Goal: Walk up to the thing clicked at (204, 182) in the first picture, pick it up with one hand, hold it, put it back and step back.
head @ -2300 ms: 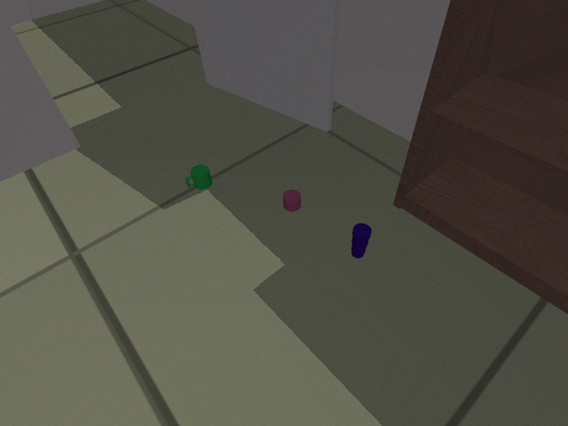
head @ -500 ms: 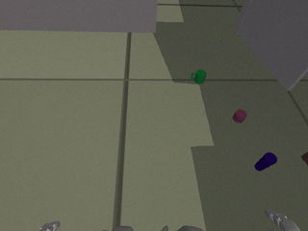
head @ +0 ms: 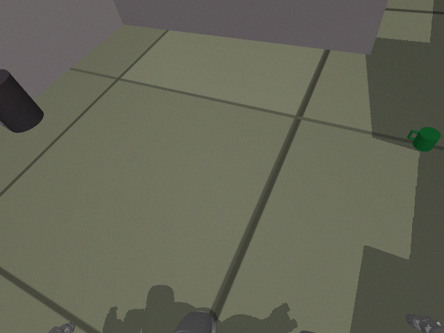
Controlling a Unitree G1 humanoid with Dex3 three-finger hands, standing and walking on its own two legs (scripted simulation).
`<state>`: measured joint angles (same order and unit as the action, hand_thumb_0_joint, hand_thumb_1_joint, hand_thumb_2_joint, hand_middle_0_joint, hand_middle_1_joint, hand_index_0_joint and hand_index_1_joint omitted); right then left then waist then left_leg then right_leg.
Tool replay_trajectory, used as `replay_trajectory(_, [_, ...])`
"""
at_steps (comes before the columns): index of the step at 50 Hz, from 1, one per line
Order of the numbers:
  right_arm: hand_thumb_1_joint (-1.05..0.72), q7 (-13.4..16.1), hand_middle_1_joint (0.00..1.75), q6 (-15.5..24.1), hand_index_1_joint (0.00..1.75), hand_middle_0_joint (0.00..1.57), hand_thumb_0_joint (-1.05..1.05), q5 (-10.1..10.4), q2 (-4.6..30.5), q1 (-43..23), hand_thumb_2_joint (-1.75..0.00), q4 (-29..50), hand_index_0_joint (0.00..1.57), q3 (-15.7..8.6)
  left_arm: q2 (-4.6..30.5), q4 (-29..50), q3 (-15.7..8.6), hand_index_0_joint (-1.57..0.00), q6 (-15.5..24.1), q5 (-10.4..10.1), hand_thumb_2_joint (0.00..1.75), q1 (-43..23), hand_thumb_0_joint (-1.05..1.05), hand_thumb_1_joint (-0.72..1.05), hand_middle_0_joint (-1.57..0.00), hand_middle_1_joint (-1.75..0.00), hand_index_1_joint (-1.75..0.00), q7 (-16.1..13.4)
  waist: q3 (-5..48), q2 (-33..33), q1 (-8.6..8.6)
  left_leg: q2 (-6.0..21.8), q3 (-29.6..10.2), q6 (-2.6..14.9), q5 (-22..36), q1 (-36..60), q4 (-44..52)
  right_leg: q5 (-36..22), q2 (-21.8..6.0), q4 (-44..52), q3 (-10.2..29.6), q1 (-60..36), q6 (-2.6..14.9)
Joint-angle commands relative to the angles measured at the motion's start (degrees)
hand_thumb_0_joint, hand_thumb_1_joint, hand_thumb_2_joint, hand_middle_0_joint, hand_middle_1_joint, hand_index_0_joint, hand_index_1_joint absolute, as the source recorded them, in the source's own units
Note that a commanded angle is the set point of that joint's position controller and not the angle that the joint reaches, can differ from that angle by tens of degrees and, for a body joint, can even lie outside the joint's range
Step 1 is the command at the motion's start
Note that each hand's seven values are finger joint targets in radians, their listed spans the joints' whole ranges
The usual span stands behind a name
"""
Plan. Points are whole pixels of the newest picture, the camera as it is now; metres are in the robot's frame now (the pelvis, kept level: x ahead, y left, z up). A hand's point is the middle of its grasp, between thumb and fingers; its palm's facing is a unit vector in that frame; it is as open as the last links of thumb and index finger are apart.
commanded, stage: walk up
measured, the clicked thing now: (422, 138) +1.06 -0.92 -0.72
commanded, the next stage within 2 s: stand in 2.00 s
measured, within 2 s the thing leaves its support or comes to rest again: neither
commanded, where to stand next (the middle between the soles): +0.08 +0.09 m, yaw +38 degrees
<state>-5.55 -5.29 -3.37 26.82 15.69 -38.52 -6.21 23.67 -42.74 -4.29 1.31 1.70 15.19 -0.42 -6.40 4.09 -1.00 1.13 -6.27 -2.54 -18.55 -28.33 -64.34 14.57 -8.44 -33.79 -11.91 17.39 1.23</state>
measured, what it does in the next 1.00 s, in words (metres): steps on the spot, turning left: left foot, then right foot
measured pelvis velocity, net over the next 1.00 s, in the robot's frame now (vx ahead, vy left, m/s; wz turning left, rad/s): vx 0.04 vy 0.04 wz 0.59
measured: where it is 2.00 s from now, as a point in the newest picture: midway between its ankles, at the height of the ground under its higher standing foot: outside the picture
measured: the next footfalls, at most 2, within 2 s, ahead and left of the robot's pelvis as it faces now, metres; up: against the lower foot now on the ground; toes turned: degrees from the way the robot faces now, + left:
left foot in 0.20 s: +0.02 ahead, +0.18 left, +0.00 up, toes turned +12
right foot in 0.54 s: +0.16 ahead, -0.05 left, +0.00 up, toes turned +18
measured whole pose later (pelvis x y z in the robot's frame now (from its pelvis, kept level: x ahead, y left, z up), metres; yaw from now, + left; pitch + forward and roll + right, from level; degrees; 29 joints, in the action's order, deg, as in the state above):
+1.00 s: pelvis +0.04 +0.04 -0.02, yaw +34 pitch -3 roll +3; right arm -0.5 0.3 -1.4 22.9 14.2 -47.4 -3.2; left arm 26.6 -45.4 -3.5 -0.9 0.6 15.1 1.1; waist -7.4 -3.7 -2.9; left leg -2.7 1.8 0.6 -19.0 -19.2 -40.4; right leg 25.6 -11.4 -49.0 -8.2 21.1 -0.1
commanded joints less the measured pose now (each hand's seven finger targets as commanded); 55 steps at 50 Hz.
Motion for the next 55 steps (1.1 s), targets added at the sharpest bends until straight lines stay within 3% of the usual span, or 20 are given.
replay_trajectory(1, [-0.9,0.9,0.3,2.0,0.3,0.2,0.0,0.5,7.1,-2.9,-0.9,4.9,0.2,-2.4,18.0,5.4,-5.7,-0.2,1.8,0.6,0.9,2.7,0.0,0.9,-0.2,-0.3,-0.3,-0.2,6.2,-16.0,-3.64,2.0,4.2,-0.3,-3.7,-5.4,10.0,5.7,-12.4,13.4,12.3,-12.7,8.78])
replay_trajectory(9, [-0.9,2.0,0.3,4.3,0.3,0.2,0.0,2.3,8.7,6.9,-0.9,-1.5,0.2,-3.2,19.2,5.6,-5.2,-0.2,0.6,0.7,0.9,-1.9,0.0,0.9,-0.2,-0.3,-0.3,1.1,9.5,-9.6,2.32,-1.0,8.8,3.51,-5.3,18.9,32.7,14.8,-15.1,-0.7,3.1,3.1,5.93])
replay_trajectory(10, [-0.9,2.7,0.3,4.7,0.3,0.2,0.0,1.8,11.2,10.1,-0.9,-3.0,0.2,-4.2,15.4,5.4,-4.0,-0.2,0.0,0.1,0.9,-0.5,0.0,0.9,-0.2,-0.3,-0.3,1.3,10.0,-0.3,4.33,-1.7,4.3,5.41,-7.0,25.5,37.3,17.6,-10.9,-11.8,1.0,9.7,2.97])
replay_trajectory(12, [-0.9,3.9,0.3,5.2,0.3,0.2,0.0,0.8,19.6,5.7,-0.9,0.8,0.2,-5.1,11.7,6.9,-2.2,-0.2,-0.4,-1.2,0.9,-1.5,0.0,0.9,-0.2,-0.3,-0.3,1.6,3.1,13.8,4.08,13.9,-33.9,15.46,-20.9,19.6,50.9,19.6,1.8,-31.2,4.5,27.7,-3.06])
replay_trajectory(13, [-0.9,3.6,0.3,4.9,0.3,0.2,0.0,1.7,20.8,5.5,-0.9,-0.1,0.2,-5.0,16.1,7.0,-3.2,-0.2,0.2,-0.8,0.9,-6.1,0.0,0.9,-0.2,-0.3,-0.3,1.0,0.5,11.2,5.65,15.9,-36.6,19.05,-23.2,12.2,53.5,19.1,0.2,-31.7,9.9,22.8,-1.66])
replay_trajectory(17, [-0.9,4.8,0.3,5.9,0.3,0.2,0.0,2.9,11.9,-0.6,-0.9,1.2,0.2,-1.5,15.4,1.4,-3.4,-0.2,1.0,-1.3,0.9,3.3,0.0,0.9,-0.2,-0.3,-0.3,1.1,2.4,7.9,-0.18,6.0,-13.0,14.9,6.6,15.4,39.7,10.3,-0.1,-24.6,11.2,18.1,-0.68])
replay_trajectory(24, [-0.9,6.0,0.3,6.7,0.3,0.2,0.0,2.3,11.9,2.1,-0.9,2.2,0.2,-1.5,11.7,2.6,-2.2,-0.2,2.0,-1.2,0.9,1.0,0.0,0.9,-0.2,-0.3,-0.3,-0.2,6.7,6.1,0.75,6.6,-14.7,15.65,38.2,11.1,29.5,8.0,5.6,-11.4,8.6,4.6,0.47])
replay_trajectory(26, [-0.9,6.1,0.3,6.3,0.3,0.2,0.0,3.4,9.8,0.5,-0.9,2.9,0.2,-0.8,11.1,1.2,-2.5,-0.2,2.8,-1.1,0.9,4.1,0.0,0.9,-0.2,-0.3,-0.3,-0.6,8.9,1.7,-1.99,1.9,-11.1,10.89,31.0,7.8,21.5,-4.2,7.4,2.8,8.7,-5.3,2.01])
replay_trajectory(27, [-0.9,6.3,0.3,6.4,0.3,0.2,0.0,4.4,7.3,0.1,-0.9,3.9,0.2,0.0,15.1,1.0,-3.4,-0.2,3.1,-0.3,0.9,7.0,0.0,0.9,-0.2,-0.3,-0.3,-0.9,12.1,-5.6,-3.72,-2.2,-7.2,7.49,25.0,2.6,13.3,-8.8,0.9,5.7,17.2,-12.7,4.59])
replay_trajectory(28, [-0.9,6.6,0.3,6.3,0.3,0.2,0.0,4.4,4.6,0.0,-0.9,4.8,0.2,0.8,19.5,1.3,-4.5,-0.2,3.1,0.0,0.9,8.5,0.0,0.9,-0.2,-0.3,-0.3,-1.1,12.4,-16.5,-5.06,-8.8,-1.3,4.67,4.9,-8.9,2.6,-12.2,-13.0,10.1,33.5,-18.9,8.1])
replay_trajectory(29, [-0.9,7.7,0.3,5.4,0.3,0.2,0.0,3.4,7.3,2.2,-0.9,3.5,0.2,-0.2,20.7,2.4,-4.7,-0.2,2.6,0.0,0.9,3.3,0.0,0.9,-0.2,-0.3,-0.3,-0.8,11.7,-17.1,-2.42,-6.3,-0.4,3.99,-17.7,-9.5,-3.9,-9.4,-22.9,14.0,43.8,-14.3,15.27])
replay_trajectory(30, [-0.9,8.0,0.3,5.1,0.3,0.2,0.0,2.8,10.2,4.2,-0.9,1.6,0.2,-1.0,20.8,3.6,-4.8,-0.2,2.3,-0.2,0.9,-1.9,0.0,0.9,-0.2,-0.3,-0.3,-0.7,8.9,-16.7,-0.56,-2.9,-1.9,3.6,-17.8,-9.4,-8.6,-3.4,-24.9,16.0,47.6,-9.7,18.32])
replay_trajectory(33, [-0.9,6.3,0.3,5.1,0.3,0.2,0.0,2.8,10.6,4.2,-0.9,-1.4,0.2,-1.9,14.4,3.1,-2.8,-0.2,2.3,-0.5,0.9,-3.1,0.0,0.9,-0.2,-0.3,-0.3,-0.8,1.9,-9.9,0.44,-2.4,-0.3,3.02,-6.8,-5.4,-6.1,3.1,-10.6,13.3,22.8,-0.7,10.04])
replay_trajectory(37, [-0.9,4.7,0.3,4.9,0.3,0.2,0.0,2.8,7.6,4.1,-0.9,-2.5,0.2,-1.0,14.5,2.3,-3.1,-0.2,2.3,0.3,0.9,-0.6,0.0,0.9,-0.2,-0.3,-0.3,0.0,2.4,-15.9,-1.33,-2.7,3.0,1.83,-0.7,-4.2,3.9,5.4,-6.2,13.0,14.3,-3.8,8.22])
replay_trajectory(42, [-0.9,4.9,0.3,6.2,0.3,0.2,0.0,2.6,6.6,-0.7,-0.9,-2.1,0.2,-0.3,15.3,3.2,-3.7,-0.2,0.9,0.2,0.9,0.7,0.0,0.9,-0.2,-0.3,-0.3,0.8,5.3,-20.3,-3.2,-2.0,8.4,0.76,-4.3,2.1,18.4,-7.4,-9.2,7.0,12.4,-6.0,10.65])
replay_trajectory(46, [-0.9,5.8,0.3,7.3,0.3,0.2,0.0,2.7,6.4,2.9,-0.9,-5.1,0.2,-0.2,14.3,3.2,-2.6,-0.2,-0.3,-1.1,0.9,-1.4,0.0,0.9,-0.2,-0.3,-0.3,0.9,8.4,-13.4,0.15,-3.8,9.9,3.14,6.6,14.3,31.7,-12.0,-9.6,-2.6,10.2,-1.6,7.55])
replay_trajectory(47, [-0.9,6.2,0.3,7.7,0.3,0.2,0.0,2.6,7.5,3.8,-0.9,-6.0,0.2,-0.6,12.6,2.9,-1.7,-0.2,-0.5,-1.2,0.9,-0.6,0.0,0.9,-0.2,-0.3,-0.3,0.8,9.4,-8.0,0.81,-3.4,6.6,4.41,4.9,17.4,34.3,-7.7,-8.2,-8.8,8.7,0.4,5.24])
replay_trajectory(49, [-0.9,6.9,0.3,8.0,0.3,0.2,0.0,1.1,15.0,1.3,-0.9,-3.5,0.2,-1.8,7.4,3.4,-0.2,-0.2,-1.5,-2.2,0.9,2.1,0.0,0.9,-0.2,-0.3,-0.3,0.9,7.9,9.9,-0.83,14.7,-25.7,12.45,8.0,20.9,42.8,19.5,2.9,-24.1,6.9,17.0,-1.28])
replay_trajectory(50, [-0.9,7.0,0.3,7.7,0.3,0.2,0.0,2.1,17.4,0.4,-0.9,-3.7,0.2,-2.2,12.1,1.9,-1.5,-0.2,-1.9,-2.0,0.9,0.4,0.0,0.9,-0.2,-0.3,-0.3,-0.4,7.0,8.2,1.53,18.7,-28.0,18.3,8.5,14.6,43.5,23.2,1.7,-26.6,12.1,13.3,-0.78])
replay_trajectory(55, [-0.9,7.5,0.3,7.9,0.3,0.2,0.0,2.8,10.2,-4.0,-0.9,-4.6,0.2,0.4,11.4,-2.8,-1.6,-0.2,-1.2,-2.3,0.9,3.5,0.0,0.9,-0.2,-0.3,-0.3,-0.1,7.3,7.3,-1.13,9.1,-10.0,14.12,23.9,12.3,35.9,12.9,1.4,-20.3,12.1,6.7,-0.09])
